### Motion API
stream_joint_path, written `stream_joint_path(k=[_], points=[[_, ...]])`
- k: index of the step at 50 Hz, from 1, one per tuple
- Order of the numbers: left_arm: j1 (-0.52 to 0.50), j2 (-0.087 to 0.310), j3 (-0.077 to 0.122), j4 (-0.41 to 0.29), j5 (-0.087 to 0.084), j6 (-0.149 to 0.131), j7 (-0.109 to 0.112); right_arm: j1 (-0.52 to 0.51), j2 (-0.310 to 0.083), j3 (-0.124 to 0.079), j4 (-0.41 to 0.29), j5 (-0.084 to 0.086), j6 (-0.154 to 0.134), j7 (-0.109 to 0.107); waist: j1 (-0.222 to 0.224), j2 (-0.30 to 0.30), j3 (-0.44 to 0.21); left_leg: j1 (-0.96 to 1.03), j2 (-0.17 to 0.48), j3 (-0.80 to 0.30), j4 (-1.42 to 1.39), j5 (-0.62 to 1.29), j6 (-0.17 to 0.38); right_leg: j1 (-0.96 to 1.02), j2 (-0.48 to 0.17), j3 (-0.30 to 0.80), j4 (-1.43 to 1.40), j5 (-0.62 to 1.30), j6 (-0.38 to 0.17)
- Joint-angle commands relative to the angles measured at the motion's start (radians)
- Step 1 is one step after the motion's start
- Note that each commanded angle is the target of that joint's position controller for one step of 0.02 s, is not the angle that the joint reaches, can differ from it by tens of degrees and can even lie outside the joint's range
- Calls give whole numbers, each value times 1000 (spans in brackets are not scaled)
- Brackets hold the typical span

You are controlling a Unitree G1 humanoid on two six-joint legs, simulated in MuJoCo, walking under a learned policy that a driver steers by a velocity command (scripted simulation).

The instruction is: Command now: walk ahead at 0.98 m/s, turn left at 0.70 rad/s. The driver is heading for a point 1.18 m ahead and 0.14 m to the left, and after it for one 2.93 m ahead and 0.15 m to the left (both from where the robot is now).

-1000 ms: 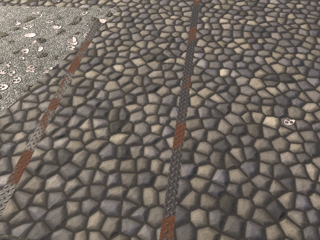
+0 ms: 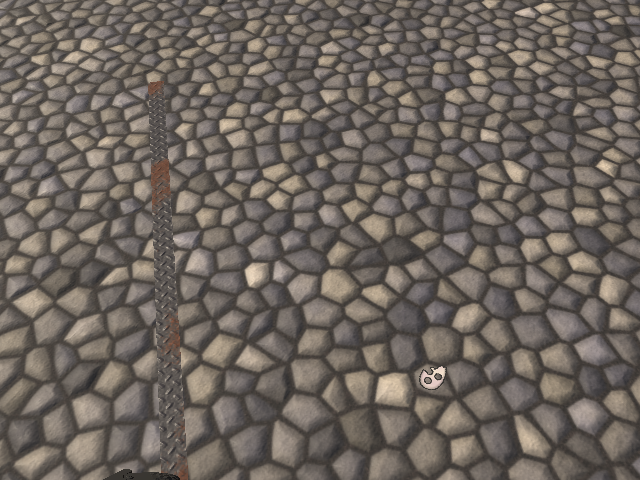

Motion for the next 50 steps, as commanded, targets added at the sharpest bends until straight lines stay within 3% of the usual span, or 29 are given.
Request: stream_joint_path(k=[1,3,6,8,9,10,11,12,13,14,15,17,20,24,27,29,30,31,32,33,34,35,36,39,42,43,45,47,50], points=[[-113,74,-3,-119,-17,1,-15,-117,-124,-23,-121,6,-42,-4,62,27,135,-311,233,-338,-312,-24,149,102,-15,-51,-261,170,45],[-178,54,-12,-134,-34,0,-24,-89,-147,-34,-121,18,-43,1,22,44,114,-325,209,-307,-304,111,101,245,22,-77,-410,332,45],[-217,81,-5,-148,-40,-3,-11,-23,-169,-43,-110,24,-36,2,-22,63,65,-112,233,-329,-204,366,69,261,58,-78,-527,344,35],[-167,120,13,-137,-38,-9,4,-6,-185,-46,-104,19,-28,-10,0,67,0,15,242,-337,-45,583,33,346,96,-74,-609,221,20],[-56,158,31,-109,-40,-15,17,-12,-216,-52,-102,14,-27,-9,56,58,-86,36,224,-317,121,695,13,484,120,-83,-627,142,5],[118,201,52,-71,-36,-23,35,-53,-229,-56,-112,14,-32,-3,152,56,-180,-73,185,-299,346,627,-6,717,60,-39,-609,103,-18],[356,291,86,-47,-15,-21,61,-89,-140,-32,-147,14,-44,-2,248,-21,-337,-224,145,-223,655,339,-7,965,-165,162,-596,-235,-55],[352,351,102,-37,7,-16,57,-13,-20,4,-211,67,-44,-6,170,-348,-510,-520,56,-106,960,-259,-39,1193,-452,712,-759,-467,-171],[278,289,109,-36,-3,-3,49,-62,-86,5,-195,40,-23,-17,157,-242,-395,-655,162,-62,1043,-167,-22,1076,-410,750,-814,-592,-182],[217,184,85,-41,-12,-2,44,-170,-117,-3,-191,15,-11,-12,172,-106,-238,-678,202,-42,1010,-87,-22,940,-344,553,-805,-465,-153],[202,139,74,-17,-11,-2,38,-222,-105,-4,-201,3,-4,1,156,-20,-134,-657,233,-35,963,-52,-29,809,-304,400,-816,-244,-136],[237,114,65,42,-19,-13,37,-267,-62,3,-230,-24,23,29,114,-54,-45,-632,273,-32,926,-57,-41,672,-246,207,-847,-42,-104],[260,80,59,100,-52,-37,17,-357,-20,22,-302,-27,56,52,73,-72,9,-696,307,-10,904,-14,-45,624,-234,30,-889,186,-77],[228,111,58,131,-42,-57,14,-464,-31,49,-370,-32,41,75,22,-38,98,-541,265,10,563,202,-37,447,-148,-178,-1027,292,-73],[302,202,69,179,-57,-46,12,-544,-50,59,-375,-30,26,80,34,-4,146,-324,189,135,333,227,-4,450,-161,-213,-1110,555,-116],[349,273,77,211,-60,-30,18,-473,-91,49,-342,-45,19,59,-18,-42,59,-177,126,183,288,126,16,592,-173,-210,-911,1060,-127],[343,311,82,218,-56,-19,25,-317,-125,33,-295,-51,15,43,-101,-69,-39,0,108,151,271,62,26,599,-182,-198,-695,1175,-120],[320,321,82,216,-63,-10,30,-114,-167,12,-231,-60,11,23,-210,-59,-143,254,136,101,186,78,36,500,-146,-194,-408,1067,-109],[363,212,60,191,-53,-7,23,-11,-267,-14,-197,-77,8,-1,-182,51,-271,503,365,-150,204,-185,23,276,-50,-160,-20,396,-108],[488,86,37,146,-98,-10,15,-42,-335,-29,-227,-79,-1,-9,-55,280,-466,683,656,-649,52,-348,59,8,69,-37,341,-237,-96],[344,194,63,130,-93,-6,24,-66,-281,-31,-227,-54,3,-11,-109,118,-384,539,622,-643,-67,-355,41,-75,47,16,382,-124,-108],[280,176,62,116,-91,-5,20,-136,-213,-11,-204,-49,-9,-13,-56,90,-171,367,575,-466,-85,-264,38,-113,4,-2,323,-38,-106],[281,143,55,132,-85,2,12,-181,-161,-2,-190,-44,-20,-8,-10,67,-67,219,532,-350,-124,-147,24,-78,-34,-12,256,-2,-98],[331,83,54,172,-60,57,-13,-205,-80,17,-159,-21,-48,-6,79,93,7,40,472,-120,-210,-21,-10,11,-76,-13,195,13,-78],[173,57,58,118,-55,78,-29,-187,-39,24,-117,0,-72,-2,85,77,102,26,410,103,-268,205,-59,-102,-87,-50,128,120,-74],[132,36,49,93,-58,76,-35,-192,-36,26,-111,-3,-77,-2,95,113,110,8,389,169,-279,267,-64,-100,-79,-77,66,187,-77],[56,37,43,64,-64,71,-46,-191,-30,29,-98,-7,-83,-7,99,95,125,9,347,275,-284,408,-78,-73,-53,-132,-67,302,-97],[-10,44,35,34,-61,65,-61,-181,-71,23,-88,-3,-83,-22,102,56,142,37,356,335,-308,535,-92,2,-25,-195,-254,373,-127],[30,89,43,43,-62,65,-64,-154,-162,7,-85,-3,-70,-47,144,84,68,188,390,361,-151,1100,-121,169,93,-292,-363,364,-172]])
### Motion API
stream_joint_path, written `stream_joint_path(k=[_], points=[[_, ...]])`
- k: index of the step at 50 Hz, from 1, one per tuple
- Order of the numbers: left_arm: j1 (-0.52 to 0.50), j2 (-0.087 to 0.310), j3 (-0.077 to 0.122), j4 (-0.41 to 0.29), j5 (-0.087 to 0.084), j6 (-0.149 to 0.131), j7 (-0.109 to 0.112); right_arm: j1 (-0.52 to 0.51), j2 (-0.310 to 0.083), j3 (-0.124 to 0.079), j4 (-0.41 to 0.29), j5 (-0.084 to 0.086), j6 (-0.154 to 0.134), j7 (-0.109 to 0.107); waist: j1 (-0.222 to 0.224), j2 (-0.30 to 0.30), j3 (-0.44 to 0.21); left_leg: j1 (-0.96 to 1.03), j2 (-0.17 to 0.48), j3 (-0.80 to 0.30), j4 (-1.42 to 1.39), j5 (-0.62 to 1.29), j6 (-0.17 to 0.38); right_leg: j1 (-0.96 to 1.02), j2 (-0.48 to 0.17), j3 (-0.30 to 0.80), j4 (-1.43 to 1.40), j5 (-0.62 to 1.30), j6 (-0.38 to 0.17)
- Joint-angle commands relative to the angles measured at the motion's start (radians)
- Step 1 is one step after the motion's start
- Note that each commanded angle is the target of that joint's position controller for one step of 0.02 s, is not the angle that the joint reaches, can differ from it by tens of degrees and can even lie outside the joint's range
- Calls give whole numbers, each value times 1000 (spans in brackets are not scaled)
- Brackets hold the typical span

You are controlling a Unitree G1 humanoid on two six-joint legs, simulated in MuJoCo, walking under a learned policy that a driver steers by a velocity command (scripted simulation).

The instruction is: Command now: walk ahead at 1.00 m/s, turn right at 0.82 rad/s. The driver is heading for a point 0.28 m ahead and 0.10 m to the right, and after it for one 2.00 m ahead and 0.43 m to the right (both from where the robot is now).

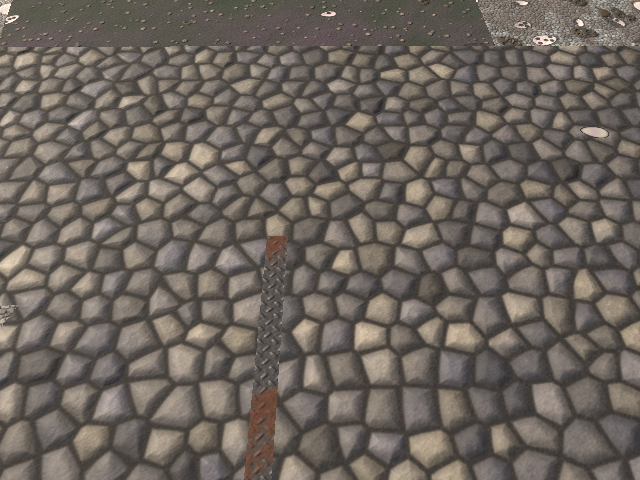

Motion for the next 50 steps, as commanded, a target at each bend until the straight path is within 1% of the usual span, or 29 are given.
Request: stream_joint_path(k=[1,3,4,5,6,7,8,9,12,15,18,20,22,23,24,25,26,27,28,29,31,35,40,44,45,46,47,48,50], points=[[158,65,10,-7,-6,-1,-1,-140,-203,-37,-105,-6,1,-30,173,111,-35,-186,260,9,191,1459,24,397,122,-76,-50,-48,-46],[516,156,56,90,-4,5,24,-226,-246,-54,-139,-23,43,-34,346,115,-199,-286,291,-40,688,1469,50,767,163,-6,-59,-230,-100],[583,199,86,118,-13,10,49,-240,-213,-51,-131,-27,52,-15,357,19,-188,-437,182,-41,1078,920,43,897,144,83,-137,-307,-139],[466,250,94,117,-21,19,61,-244,-29,0,-177,-47,35,3,207,-244,-52,-803,5,-105,1456,-46,18,913,31,336,-112,-131,-174],[405,332,109,63,4,26,62,-159,-32,14,-300,-14,10,10,107,-307,-271,-1086,-34,-324,1578,-92,-4,1146,-137,878,-378,-373,-382],[373,276,108,33,9,24,68,-221,-97,16,-297,-30,-18,7,129,-92,-219,-1154,31,-396,1492,-12,11,1091,-194,1029,-579,-617,-343],[350,208,93,45,7,17,74,-265,-132,11,-288,-28,-27,7,92,62,-93,-1114,77,-401,1370,71,11,921,-169,962,-609,-625,-283],[324,186,85,55,2,5,76,-294,-120,15,-289,-43,-20,4,50,123,-35,-1047,109,-398,1284,82,0,775,-129,867,-598,-515,-249],[285,153,65,43,-12,-41,80,-293,-88,30,-293,-66,48,8,-15,134,23,-883,175,-376,1077,74,-54,480,-10,640,-613,-321,-217],[313,168,71,40,-14,-60,77,-471,-59,46,-372,-48,55,21,36,96,80,-843,164,-307,786,271,-75,399,70,528,-625,-46,-181],[392,181,85,66,-31,-39,75,-537,-25,61,-400,-30,43,24,109,34,9,-765,56,-249,527,503,-37,520,131,449,-471,402,-62],[424,181,88,75,-28,-23,77,-556,-29,63,-412,-19,38,17,142,-24,-40,-686,-11,-244,420,535,-16,579,148,463,-393,471,-4],[382,190,93,58,-20,-19,86,-477,-81,45,-401,-18,31,-3,95,-62,-89,-509,-55,-296,315,536,-4,581,160,524,-264,465,50],[338,203,97,45,-12,-27,91,-359,-124,27,-361,-15,25,-15,34,-68,-140,-418,-46,-304,287,586,4,608,150,524,-150,455,66],[288,198,95,28,-14,-38,90,-178,-158,11,-300,-16,12,-23,-63,-42,-202,-281,5,-316,214,730,22,617,167,473,56,385,90],[295,113,74,9,-29,-42,94,-30,-199,-1,-251,-31,-2,-23,-103,48,-294,-90,200,-426,282,1065,70,522,220,372,359,-169,118],[470,33,54,-12,-60,-38,110,-22,-208,1,-270,-53,1,-9,7,241,-456,140,523,-783,453,1730,229,320,314,300,651,-806,143],[573,79,48,25,-31,-30,116,-35,-188,-15,-263,-24,11,10,14,202,-571,180,562,-938,443,1619,363,224,266,365,791,-729,137],[534,95,38,56,-12,-18,111,-139,-141,-16,-283,-2,15,7,15,170,-522,50,505,-933,329,1184,384,184,214,348,781,-610,137],[401,101,34,33,15,-9,98,-226,-58,8,-289,3,26,-1,28,76,-359,-170,386,-820,236,935,326,218,179,305,667,-542,142],[253,105,31,-19,44,14,74,-199,-61,14,-227,8,38,-2,34,47,-193,-383,262,-679,175,919,256,278,138,252,455,-548,147],[246,35,-6,-54,25,49,87,-176,-152,-25,-189,-13,61,16,85,118,-192,-487,165,-615,184,1095,224,393,145,179,175,-559,175],[112,70,-17,-103,7,68,101,-195,-169,-60,-232,-11,127,25,68,155,-152,-650,123,-747,90,314,183,482,156,199,20,-481,156],[153,65,-21,-102,-1,37,127,-194,-162,-80,-243,-3,160,29,82,171,-79,-734,74,-827,97,12,104,648,168,212,-328,-428,114],[179,113,-7,-101,7,23,139,-166,-129,-74,-246,10,156,23,76,102,-83,-790,18,-778,162,-104,45,728,54,305,-467,-473,82],[157,218,18,-123,23,22,145,-152,-63,-63,-283,36,151,21,55,-137,-121,-906,-113,-570,427,-201,-14,777,-235,604,-587,-624,-17],[39,207,19,-141,32,28,146,-119,-121,-78,-255,-2,145,14,17,-147,-52,-918,-120,-406,710,-126,-25,610,-348,674,-644,-516,-85],[19,113,-1,-149,25,27,146,-132,-173,-95,-243,-15,147,17,-7,-54,-51,-829,-40,-391,840,-68,-32,535,-300,558,-598,-340,-95],[-38,51,-15,-158,14,18,140,-87,-140,-94,-225,-20,170,25,-57,-51,-52,-808,-22,-361,995,12,-39,533,-184,352,-541,-100,-58]])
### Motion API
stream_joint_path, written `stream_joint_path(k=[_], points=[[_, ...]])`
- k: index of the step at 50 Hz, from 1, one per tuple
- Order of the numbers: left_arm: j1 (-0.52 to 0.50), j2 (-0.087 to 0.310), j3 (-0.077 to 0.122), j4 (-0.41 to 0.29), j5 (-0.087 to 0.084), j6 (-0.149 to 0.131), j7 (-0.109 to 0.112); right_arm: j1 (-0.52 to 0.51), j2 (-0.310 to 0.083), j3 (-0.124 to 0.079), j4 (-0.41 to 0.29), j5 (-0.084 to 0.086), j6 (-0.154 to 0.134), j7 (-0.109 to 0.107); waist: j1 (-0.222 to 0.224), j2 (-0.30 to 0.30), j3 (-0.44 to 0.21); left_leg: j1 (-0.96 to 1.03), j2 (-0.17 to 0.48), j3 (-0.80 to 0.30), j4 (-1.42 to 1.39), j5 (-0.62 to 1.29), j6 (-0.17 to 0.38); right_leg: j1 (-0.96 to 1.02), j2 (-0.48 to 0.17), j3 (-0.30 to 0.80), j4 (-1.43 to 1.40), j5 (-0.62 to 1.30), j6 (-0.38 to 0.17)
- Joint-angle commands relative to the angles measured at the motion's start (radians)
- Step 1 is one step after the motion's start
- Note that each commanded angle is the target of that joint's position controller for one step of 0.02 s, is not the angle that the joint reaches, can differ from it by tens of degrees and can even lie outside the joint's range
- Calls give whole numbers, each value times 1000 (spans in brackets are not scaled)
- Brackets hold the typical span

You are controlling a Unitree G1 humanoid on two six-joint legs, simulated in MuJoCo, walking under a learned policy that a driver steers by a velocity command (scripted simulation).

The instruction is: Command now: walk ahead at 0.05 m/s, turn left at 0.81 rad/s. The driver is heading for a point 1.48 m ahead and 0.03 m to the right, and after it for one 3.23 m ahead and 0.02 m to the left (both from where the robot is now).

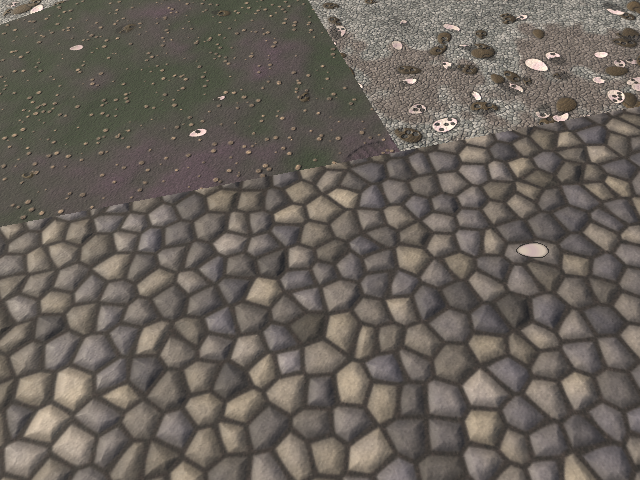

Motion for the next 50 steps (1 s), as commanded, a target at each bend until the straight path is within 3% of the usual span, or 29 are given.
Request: stream_joint_path(k=[1,4,6,9,11,13,14,15,16,17,18,19,20,23,27,28,30,32,35,38,39,40,41,42,43,44,45,46,50], points=[[-111,89,32,-104,-1,-25,5,91,-96,-31,-36,-9,17,8,-29,-136,-48,-56,81,58,335,-2,-28,42,-259,124,-186,285,-161],[-12,106,47,-88,2,-24,-2,-18,-77,-15,-93,11,31,30,33,-159,-55,-113,127,92,249,24,-51,157,-268,47,-148,406,-167],[54,137,65,-69,4,-23,-5,-79,-60,-3,-126,13,34,44,72,-177,-70,-103,146,105,145,2,-54,222,-299,31,-126,427,-171],[85,175,86,-55,8,-25,-23,-126,-39,13,-161,19,36,54,94,-212,-93,62,140,137,-52,-60,-26,172,-305,-24,-83,438,-154],[116,198,96,-29,8,-25,-37,-116,-42,18,-160,25,32,43,98,-241,-115,157,85,165,-171,-85,-1,160,-297,-12,-38,480,-153],[88,194,92,-16,-13,-16,-47,-53,-22,27,-131,17,19,24,42,-223,-108,295,67,164,-465,89,28,116,-261,-22,39,478,-117],[104,159,79,-5,-25,-15,-53,-23,-34,32,-111,-2,7,12,27,-161,-120,458,115,107,-635,276,37,17,-235,-37,72,368,-59],[159,46,44,-20,-21,-16,-65,17,-75,38,-110,-24,-10,-2,44,57,-192,667,388,-157,-667,449,63,-142,-174,-68,185,-44,14],[159,-11,23,-29,-24,-2,-67,-73,-124,41,-123,-6,-22,-20,62,238,-147,470,530,-188,-594,723,182,-120,-101,-71,164,-356,48],[110,91,51,-17,-30,12,-65,-107,-85,42,-125,-6,-26,-27,29,156,-111,440,478,-109,-561,726,213,-93,-100,-17,250,-359,49],[95,128,71,-14,-39,15,-70,-132,-89,45,-120,-5,-26,-34,35,164,-69,442,453,-63,-558,735,213,-151,-61,-18,334,-346,43],[118,163,89,7,-38,15,-71,-142,-113,37,-118,-2,-18,-41,43,156,-45,447,426,-13,-552,764,202,-191,-47,-14,427,-319,43],[150,174,101,23,-29,20,-73,-143,-117,36,-114,10,-15,-51,54,164,-43,453,417,33,-543,833,197,-208,-42,-11,500,-298,43],[195,146,107,46,-26,37,-72,-174,-68,45,-132,8,-6,-58,67,100,-56,445,421,109,-552,740,206,-232,-41,-29,655,-263,68],[131,108,102,1,-20,56,-86,-167,-46,46,-119,-4,-13,-67,45,107,-16,448,443,137,-581,515,217,-267,-73,-53,545,-210,86],[122,98,99,-10,-18,57,-92,-164,-49,43,-114,-6,-16,-66,43,106,-21,451,451,147,-572,511,218,-249,-78,-59,497,-210,82],[79,109,99,-47,-11,59,-114,-111,-92,24,-104,-15,-29,-49,6,133,-57,465,493,91,-670,34,215,-233,-91,-83,427,-218,52],[27,136,109,-82,-10,60,-143,-107,-127,10,-100,-18,-43,-38,4,133,-29,455,531,35,-752,-246,200,-247,-97,-92,391,-247,20],[11,127,110,-91,-29,52,-165,-127,-152,-4,-97,-22,-58,-25,35,77,12,423,538,82,-783,-277,162,-190,-99,-111,302,-276,-36],[80,106,103,-59,-33,37,-163,-178,-164,-13,-94,-13,-55,-16,96,42,19,321,490,224,-710,-236,110,11,-59,-184,140,-212,-89],[172,105,104,-21,-25,29,-154,-208,-157,-12,-96,-5,-51,-16,146,-2,9,234,442,300,-599,-246,82,153,-23,-212,61,-161,-105],[356,151,124,60,-17,18,-134,-230,-113,2,-102,-11,-51,-17,222,-158,-28,84,348,393,-293,-152,49,365,-12,-126,-3,-245,-144],[467,264,151,79,-13,5,-113,-282,-4,40,-152,-13,-52,-9,265,-421,-13,-263,215,414,150,-247,2,497,-248,359,-122,-552,-243],[371,281,137,2,-19,-8,-95,-375,-20,46,-221,-40,-66,2,240,-314,30,-509,126,161,295,-205,-18,459,-353,731,-280,-602,-310],[312,253,128,-3,-19,-9,-75,-377,-63,41,-225,-38,-83,18,212,-214,59,-555,214,96,311,-76,-11,447,-377,608,-288,-530,-301],[287,221,116,-7,-12,-19,-62,-297,-86,40,-187,-29,-98,30,167,-175,40,-496,245,104,270,50,-3,419,-347,505,-286,-443,-268],[260,205,106,-10,-7,-32,-59,-222,-111,35,-138,-32,-101,37,128,-126,14,-425,254,110,233,115,0,408,-293,419,-294,-385,-229],[229,195,97,-14,-9,-48,-57,-176,-124,33,-104,-36,-93,43,103,-120,11,-368,261,120,209,172,2,375,-253,342,-321,-327,-194],[296,190,87,33,-10,-96,-78,-216,-89,44,-79,7,-60,58,113,-68,94,-371,222,122,194,296,43,323,-199,108,-382,33,-113]])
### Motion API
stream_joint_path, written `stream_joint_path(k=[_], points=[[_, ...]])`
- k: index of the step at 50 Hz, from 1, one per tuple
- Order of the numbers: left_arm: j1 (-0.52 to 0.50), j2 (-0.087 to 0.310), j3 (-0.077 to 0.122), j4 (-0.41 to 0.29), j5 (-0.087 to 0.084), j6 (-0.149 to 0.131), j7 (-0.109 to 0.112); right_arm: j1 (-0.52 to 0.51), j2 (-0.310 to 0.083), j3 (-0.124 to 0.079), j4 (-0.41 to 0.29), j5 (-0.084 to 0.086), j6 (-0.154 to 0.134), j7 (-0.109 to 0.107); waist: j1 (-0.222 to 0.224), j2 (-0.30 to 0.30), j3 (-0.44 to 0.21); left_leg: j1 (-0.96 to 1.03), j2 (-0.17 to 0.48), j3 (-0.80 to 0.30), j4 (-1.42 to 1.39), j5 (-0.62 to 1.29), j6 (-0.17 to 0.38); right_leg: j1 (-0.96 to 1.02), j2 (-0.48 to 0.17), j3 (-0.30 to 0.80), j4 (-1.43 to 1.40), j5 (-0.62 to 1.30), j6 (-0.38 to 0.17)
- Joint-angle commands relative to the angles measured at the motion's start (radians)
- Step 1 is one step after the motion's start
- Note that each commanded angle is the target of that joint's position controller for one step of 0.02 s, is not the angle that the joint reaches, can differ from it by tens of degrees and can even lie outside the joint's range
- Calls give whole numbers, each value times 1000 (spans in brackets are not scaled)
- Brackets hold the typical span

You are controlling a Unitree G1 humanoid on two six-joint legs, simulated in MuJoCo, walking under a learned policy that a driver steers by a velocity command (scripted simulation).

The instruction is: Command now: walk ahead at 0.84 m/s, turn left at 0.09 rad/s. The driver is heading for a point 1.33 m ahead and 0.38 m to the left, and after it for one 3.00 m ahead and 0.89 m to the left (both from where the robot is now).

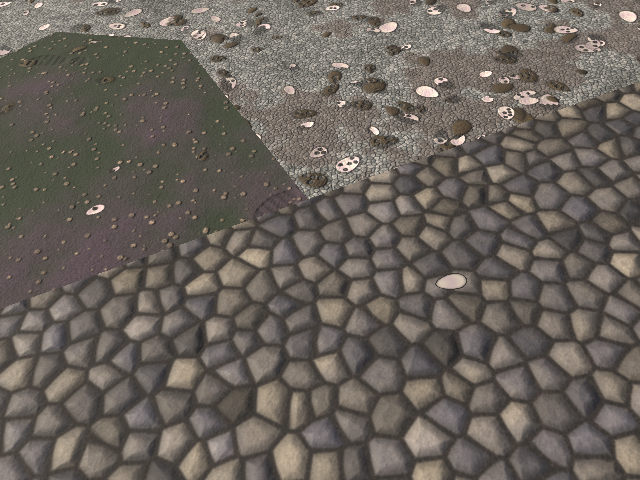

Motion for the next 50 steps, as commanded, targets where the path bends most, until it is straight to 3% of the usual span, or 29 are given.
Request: stream_joint_path(k=[1,3,6,9,11,12,13,14,15,16,17,18,20,22,24,27,30,32,33,34,35,36,37,38,39,42,46,48,50], points=[[66,163,39,-17,7,-44,0,-147,-79,-17,-68,33,-4,8,50,-77,174,-264,-51,-48,-20,83,31,44,-238,105,-238,260,-37],[59,149,29,0,12,-56,3,-172,-63,-12,-74,38,-12,9,36,-88,196,-246,-92,-45,-106,135,49,21,-223,4,-254,397,1],[34,109,7,26,2,-76,15,-213,-32,10,-83,19,-19,20,21,-80,200,-102,-102,87,-284,224,90,-16,-214,-103,-307,684,40],[33,163,15,54,10,-83,46,-128,-46,16,-56,26,-11,11,-36,-157,84,115,-188,182,-353,187,143,105,-248,-158,-154,1425,85],[-23,222,37,49,34,-50,71,128,-118,-9,14,29,-4,-5,-179,-206,-56,315,-250,176,-350,54,183,180,-282,-159,199,1707,97],[-80,248,48,31,43,-31,74,335,-168,-35,79,30,-3,-15,-275,-203,-129,487,-256,135,-373,-38,212,121,-285,-148,486,1677,91],[-162,253,55,17,28,-25,68,518,-211,-66,122,28,-5,-29,-393,-134,-144,686,-204,7,-514,-69,287,-73,-195,-167,960,1363,82],[-271,44,-1,-21,43,-57,40,442,-219,-73,143,48,5,-40,-282,162,-29,787,-65,-254,-505,-66,298,-504,28,-94,1326,30,60],[-143,28,-15,-126,-1,-81,19,283,-283,-85,89,23,7,-42,-105,256,-168,977,105,-851,-717,-232,525,-849,69,142,1502,-102,108],[-167,93,-24,-119,21,-105,16,256,-218,-84,61,25,0,-43,-127,20,-141,921,142,-919,-854,-375,491,-867,-17,207,1394,-13,70],[-195,119,-22,-122,20,-116,12,253,-141,-67,83,23,-5,-51,-81,-113,-14,738,123,-847,-900,-396,446,-828,-64,200,1265,41,64],[-229,107,-28,-132,38,-107,17,221,-113,-59,90,17,-18,-53,-34,-195,60,582,79,-750,-912,-313,401,-770,-107,185,1153,37,73],[-210,85,-42,-130,70,-56,15,181,-116,-48,86,20,-46,-64,28,-192,123,376,-5,-592,-931,-219,368,-690,-153,157,1037,7,111],[-288,75,-53,-177,66,-30,9,181,-137,-51,78,31,-71,-57,21,-147,165,229,-59,-500,-977,-139,359,-643,-186,97,850,59,141],[-418,62,-64,-229,42,-31,-2,188,-137,-56,71,35,-78,-57,-27,-96,183,155,-106,-433,-1001,-41,323,-561,-189,56,617,231,161],[-507,34,-73,-260,15,-33,-7,242,-158,-72,80,50,-76,-49,-109,-25,124,270,-120,-414,-950,225,256,-462,-132,24,373,446,150],[-506,68,-61,-265,13,-42,3,250,-181,-85,77,44,-70,-57,-119,7,65,459,-93,-433,-833,443,213,-406,-88,40,224,424,129],[-344,147,-26,-219,9,-51,23,225,-222,-94,69,33,-72,-60,-37,7,-68,539,-93,-436,-592,693,167,-198,-37,51,194,274,108],[-157,187,-4,-177,5,-56,37,168,-250,-99,57,30,-76,-54,81,5,-164,472,-120,-421,-373,666,148,14,-63,65,191,219,92],[81,259,31,-132,22,-60,60,121,-182,-82,31,26,-91,-52,184,-47,-285,317,-159,-365,-81,446,143,270,-211,186,233,-29,62],[150,320,49,-114,67,-58,68,149,0,-36,-20,55,-96,-57,139,-309,-375,5,-250,-250,220,-359,129,494,-518,623,124,-334,7],[46,333,65,-116,51,-48,54,194,-46,-23,-60,65,-84,-58,60,-444,-420,-129,-197,-188,354,-292,134,446,-576,974,-32,-465,-63],[-68,204,45,-138,42,-41,49,101,-109,-32,-36,36,-64,-62,66,-255,-242,-173,-121,-153,356,-172,133,289,-502,794,-43,-497,-50],[-100,137,29,-124,34,-38,44,50,-116,-35,-41,18,-53,-49,58,-143,-130,-159,-87,-130,309,-111,124,155,-454,601,-29,-307,-34],[-81,113,22,-94,39,-40,39,13,-96,-31,-48,1,-47,-32,50,-98,-78,-125,-67,-130,271,-97,116,56,-398,490,-39,-149,-22],[11,56,5,13,20,-74,22,-11,-2,3,-96,-16,-30,-6,-7,-155,8,-105,-68,-189,181,-138,105,-86,-329,354,-79,56,-41],[-14,120,19,39,-6,-84,18,-178,-49,25,-191,-27,-34,8,-59,-134,108,-123,-28,-101,-152,21,70,-187,-287,230,-203,155,-80],[-8,153,27,41,-14,-81,12,-244,-33,45,-201,-8,-45,29,-39,-113,127,153,-56,-8,-356,137,61,-352,-249,160,-291,256,-71],[30,220,44,57,-14,-79,3,-242,-55,40,-188,3,-47,25,-39,-117,127,267,-78,6,-405,126,64,-310,-285,159,-289,421,-79]])
Keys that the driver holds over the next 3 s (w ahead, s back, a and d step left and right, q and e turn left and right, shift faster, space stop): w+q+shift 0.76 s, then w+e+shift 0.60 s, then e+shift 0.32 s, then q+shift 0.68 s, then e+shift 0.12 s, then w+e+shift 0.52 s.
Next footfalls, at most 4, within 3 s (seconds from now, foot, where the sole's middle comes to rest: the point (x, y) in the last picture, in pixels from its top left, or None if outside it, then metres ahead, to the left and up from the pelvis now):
0.26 left None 0.37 0.05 -0.78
0.68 right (355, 350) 0.83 0.01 -0.78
1.08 left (190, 309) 0.96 0.43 -0.78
1.54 right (216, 208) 1.44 0.45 -0.88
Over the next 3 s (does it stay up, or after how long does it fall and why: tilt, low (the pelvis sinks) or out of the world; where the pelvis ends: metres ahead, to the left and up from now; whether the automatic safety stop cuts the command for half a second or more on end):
stays up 1.63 0.54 -0.12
